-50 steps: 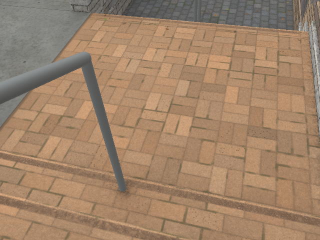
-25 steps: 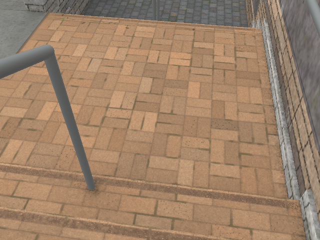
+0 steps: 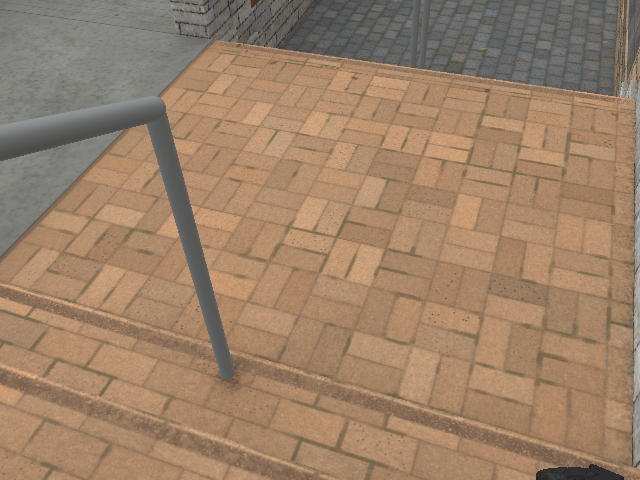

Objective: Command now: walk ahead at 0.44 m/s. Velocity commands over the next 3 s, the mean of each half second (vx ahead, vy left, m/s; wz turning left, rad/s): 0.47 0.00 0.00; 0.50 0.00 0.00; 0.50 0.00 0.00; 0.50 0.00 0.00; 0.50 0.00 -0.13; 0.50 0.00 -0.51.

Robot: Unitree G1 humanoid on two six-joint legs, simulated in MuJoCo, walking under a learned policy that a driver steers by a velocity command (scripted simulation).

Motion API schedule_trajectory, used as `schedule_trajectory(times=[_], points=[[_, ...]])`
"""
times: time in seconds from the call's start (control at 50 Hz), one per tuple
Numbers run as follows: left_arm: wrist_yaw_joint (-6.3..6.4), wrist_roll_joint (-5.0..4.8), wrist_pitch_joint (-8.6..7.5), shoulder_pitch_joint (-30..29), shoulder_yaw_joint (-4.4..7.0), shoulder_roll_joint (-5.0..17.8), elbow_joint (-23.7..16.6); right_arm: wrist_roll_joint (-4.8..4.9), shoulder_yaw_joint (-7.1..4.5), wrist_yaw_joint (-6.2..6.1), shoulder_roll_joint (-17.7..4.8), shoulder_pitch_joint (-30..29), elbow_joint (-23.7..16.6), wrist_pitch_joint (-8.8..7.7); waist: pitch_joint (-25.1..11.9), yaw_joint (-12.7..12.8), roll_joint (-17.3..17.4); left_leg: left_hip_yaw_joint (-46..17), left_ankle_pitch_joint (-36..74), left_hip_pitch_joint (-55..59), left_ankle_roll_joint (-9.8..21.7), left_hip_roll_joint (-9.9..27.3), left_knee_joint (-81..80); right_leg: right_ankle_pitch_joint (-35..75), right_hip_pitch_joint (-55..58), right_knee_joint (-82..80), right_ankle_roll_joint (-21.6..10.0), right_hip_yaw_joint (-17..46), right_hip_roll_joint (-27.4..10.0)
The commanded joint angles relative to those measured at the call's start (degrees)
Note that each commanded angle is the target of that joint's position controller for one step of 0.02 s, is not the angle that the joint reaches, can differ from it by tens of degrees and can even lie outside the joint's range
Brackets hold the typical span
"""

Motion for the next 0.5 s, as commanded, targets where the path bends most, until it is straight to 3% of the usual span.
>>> schedule_trajectory(times=[0.02, 0.04, 0.06, 0.08, 0.1, 0.12, 0.14, 0.16, 0.2, 0.22, 0.24, 0.26, 0.28, 0.3, 0.32, 0.34, 0.36, 0.38, 0.4, 0.42, 0.44, 0.46, 0.48, 0.5], points=[[1.62, 0.62, -3.88, -2.99, -0.95, 4.23, -1.63, 0.79, 1.38, -0.46, -1.57, 3.19, -2.17, 0.60, 5.96, -3.84, -5.67, 0.12, -1.38, 6.28, -2.27, 4.82, -7.71, -11.72, -7.05, -20.19, -10.91, 16.55, -12.08], [2.10, 0.76, -3.54, 3.31, -1.59, 2.94, 0.44, 0.20, 2.09, -0.76, -0.61, -1.46, -2.86, 0.59, 5.39, -0.15, -7.42, -1.47, -2.63, -3.23, -2.13, 5.20, -17.01, -9.61, 9.92, -18.99, -11.78, 19.16, -14.54], [2.38, 0.22, -3.10, 3.30, -2.11, 1.46, -0.42, -0.51, 2.23, -1.05, -0.25, -7.29, -3.72, 0.29, 4.49, 2.14, -8.15, -2.12, -3.05, -5.60, -1.14, 5.65, -27.59, -5.63, 18.98, -18.44, -12.39, 20.02, -15.68], [1.96, -0.04, -2.40, 1.53, -2.36, 0.69, -0.75, -0.05, 2.29, -1.23, -0.06, -10.51, -4.61, -0.37, 4.04, 2.71, -9.32, -0.45, -6.59, -2.58, -0.22, 5.46, -33.07, -2.85, 20.05, -18.78, -12.99, 19.23, -16.05], [1.45, -0.16, -1.72, 0.13, -2.32, 1.74, -1.44, -0.39, 2.31, -0.89, 0.42, -13.79, -5.39, -0.76, 3.77, 2.84, -10.29, 3.43, -12.82, 3.84, 0.87, 3.89, -34.02, -0.93, 16.81, -19.47, -13.08, 16.90, -15.10], [1.16, -0.75, -1.44, -4.30, -1.69, 4.93, -2.73, -0.33, 1.79, -0.42, -0.85, -12.53, -4.88, -1.38, 3.84, 1.49, -10.53, 5.53, -17.24, 13.52, 2.17, 2.16, -37.20, 1.07, 11.64, -19.55, -12.93, 14.44, -13.59], [1.06, -1.39, -1.03, -6.13, -1.23, 6.57, -3.61, -0.88, 1.74, 0.15, -1.03, -13.74, -5.03, -1.52, 5.23, 1.57, -10.33, 6.81, -20.25, 20.39, 2.92, 0.82, -41.03, 5.30, 7.79, -20.20, -13.48, 13.93, -13.33], [1.32, -1.32, -0.74, -6.80, -0.40, 9.30, -3.84, -0.73, 1.55, 0.32, -1.43, -13.14, -5.26, -1.72, 5.18, 1.54, -10.48, 6.86, -18.70, 23.90, 2.85, -0.30, -43.66, 12.32, 8.36, -20.00, -14.33, 14.75, -14.47], [1.77, -2.05, 0.37, -8.79, 1.73, 14.02, -3.58, 1.18, 0.78, -0.53, -2.08, -8.59, -3.37, -3.10, 3.13, -0.99, -9.29, 7.63, -11.07, 31.00, 3.09, -2.12, -57.78, 28.46, 15.00, -13.05, -14.25, 12.58, -13.70], [1.08, -0.56, 0.55, -10.52, 2.37, 14.59, -3.84, 1.50, -0.69, -1.01, -4.14, -1.58, -0.71, -3.73, 0.31, -4.82, -6.98, 6.42, -2.74, 43.25, 4.19, -2.27, -62.33, 36.91, 11.91, -5.22, -12.49, 9.91, -12.00], [-0.05, 2.19, 0.43, -7.90, 1.91, 10.79, -2.68, 0.54, -2.39, -1.78, -6.24, 9.88, 2.92, -4.35, -6.63, -8.40, -2.60, 2.27, 2.02, 60.94, 7.16, 1.45, -60.12, 35.38, 4.40, 8.95, -8.80, 4.55, -7.10], [-0.80, 3.13, 0.07, -2.91, -0.25, -0.52, -3.82, -2.43, -3.65, -2.91, -9.59, 26.69, 7.19, -4.50, -19.74, -10.37, 9.95, -13.54, 22.73, 88.65, 20.82, 14.08, -53.79, -6.67, -14.86, 28.73, -2.40, 0.13, 0.85], [-1.10, 0.99, -1.05, -8.91, -0.76, -3.18, -8.08, -4.62, -3.73, -0.74, -7.55, 34.73, 9.67, -4.37, -10.15, -14.67, 9.65, -34.37, 13.97, 92.52, 29.65, 24.51, -62.54, -18.85, -38.52, 42.07, -3.06, 3.62, 7.31], [2.18, -4.15, 1.01, -15.04, 3.25, 7.43, -4.87, 4.32, -4.00, -2.81, -7.07, 32.15, 11.51, -1.06, 8.09, -13.19, -5.42, -28.26, 4.91, 83.71, 20.27, 27.03, -63.20, -13.52, -49.91, 40.25, -3.73, 0.85, -4.11], [2.83, -2.97, 2.15, -19.14, 3.29, 7.16, -5.48, 4.75, -2.93, -2.73, -3.40, 23.97, 6.75, -0.41, 10.10, -13.15, -6.55, -26.61, 3.53, 69.81, 17.15, 23.71, -65.61, -5.77, -39.73, 33.61, -2.77, -0.31, -7.32], [2.82, -1.67, 3.64, -18.49, 3.47, 5.01, -4.80, 3.51, -2.30, -2.54, -1.65, 20.38, 7.26, 0.05, 12.81, -9.16, -4.35, -22.50, 5.15, 59.75, 15.54, 20.33, -66.81, -2.44, -33.45, 29.40, -1.84, 0.26, -7.82], [1.64, 3.00, 2.20, -25.31, -0.34, -4.11, -10.93, -1.70, -0.96, -0.64, 2.95, 20.84, 8.20, -2.12, 2.70, -9.02, 8.42, -23.69, 5.27, 58.79, 20.13, 18.60, -65.22, 3.09, -32.73, 38.05, -2.96, 3.35, -5.48], [1.18, 2.19, 2.34, -24.12, -0.38, -5.44, -9.98, -2.69, -0.97, -0.22, 4.14, 18.97, 8.17, -2.06, 7.80, -7.70, 3.96, -18.58, 0.68, 52.68, 18.52, 17.99, -67.25, 8.21, -33.30, 34.97, -3.78, 5.08, -6.56], [1.56, -0.95, 4.70, -18.85, 3.59, 6.41, -6.13, 3.09, -3.08, -2.00, -3.23, 18.76, 9.16, -0.78, 10.80, -5.04, 0.17, -15.56, 4.08, 49.42, 14.59, 15.85, -68.89, 7.12, -27.42, 27.05, -1.03, -0.99, -7.71], [1.58, -0.23, 5.26, -17.31, 3.65, 6.62, -5.09, 2.20, -3.76, -2.27, -5.41, 17.89, 9.35, -0.86, 11.16, -4.61, 3.41, -11.56, 9.51, 46.55, 13.62, 13.60, -66.59, 14.10, -24.83, 27.84, -0.48, -2.41, -6.39], [1.40, -0.54, 5.00, -20.50, 3.57, 6.21, -6.04, 2.39, -3.36, -2.38, -4.13, 17.87, 9.53, -1.37, 11.43, -4.74, 2.98, -8.13, 10.73, 43.38, 12.35, 10.50, -65.54, 23.62, -22.61, 22.79, -0.68, -3.24, -5.59], [-1.22, 3.40, 3.34, -23.06, -1.80, -5.13, -7.71, -4.64, 0.23, -1.96, 6.99, 19.16, 10.70, -3.52, 5.00, -8.21, 4.80, -7.76, -0.75, 46.63, 14.22, 11.43, -64.51, 32.81, -26.91, 20.60, -1.73, 4.11, -7.88], [0.38, -1.12, 3.76, -30.13, 3.00, 6.22, -9.67, 3.79, -3.16, -3.66, -2.82, 17.13, 11.83, -3.10, 11.84, -5.00, 4.24, -7.09, -7.35, 40.29, 10.29, 7.74, -64.34, 40.87, -20.52, 8.93, -1.37, -3.23, -5.93], [0.07, -0.94, 3.49, -30.45, 2.80, 6.66, -8.76, 4.77, -2.78, -3.96, -2.82, 16.50, 11.55, -2.95, 9.06, -5.88, 1.79, -3.52, -12.78, 33.60, 8.23, 5.44, -61.81, 53.05, -8.93, 4.35, -2.22, -5.30, -4.11]])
